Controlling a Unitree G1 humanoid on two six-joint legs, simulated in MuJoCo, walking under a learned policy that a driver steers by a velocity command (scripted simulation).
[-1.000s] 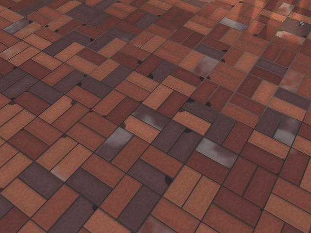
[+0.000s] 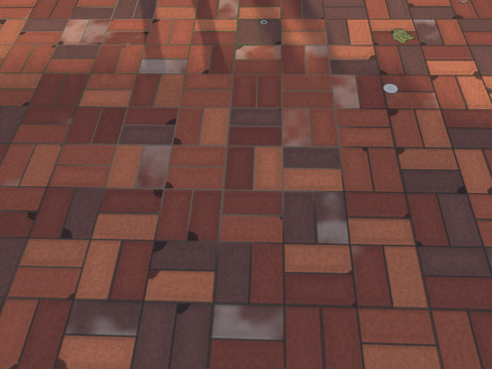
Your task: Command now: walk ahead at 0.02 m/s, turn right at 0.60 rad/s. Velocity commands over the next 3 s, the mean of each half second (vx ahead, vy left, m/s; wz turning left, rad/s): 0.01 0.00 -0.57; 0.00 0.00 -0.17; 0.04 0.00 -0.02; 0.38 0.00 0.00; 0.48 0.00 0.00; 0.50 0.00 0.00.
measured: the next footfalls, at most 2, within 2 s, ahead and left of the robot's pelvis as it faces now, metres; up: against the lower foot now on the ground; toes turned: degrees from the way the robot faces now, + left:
right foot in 0.04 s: +0.05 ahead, -0.12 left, +0.00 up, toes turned -3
left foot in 0.54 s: +0.09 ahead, +0.09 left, +0.00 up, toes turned -21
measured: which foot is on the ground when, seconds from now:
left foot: down 0.00-0.04, up 0.06-0.52, down 0.54-1.00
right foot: up 0.00-0.02, down 0.04-0.56, up 0.58-0.84, down 0.86-1.00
